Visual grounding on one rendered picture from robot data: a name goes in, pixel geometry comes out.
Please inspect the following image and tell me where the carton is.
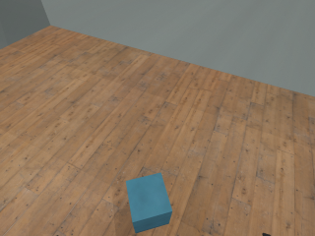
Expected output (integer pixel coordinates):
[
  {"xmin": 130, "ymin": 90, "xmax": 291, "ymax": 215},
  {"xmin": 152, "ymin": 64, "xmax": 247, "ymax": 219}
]
[{"xmin": 126, "ymin": 172, "xmax": 172, "ymax": 233}]

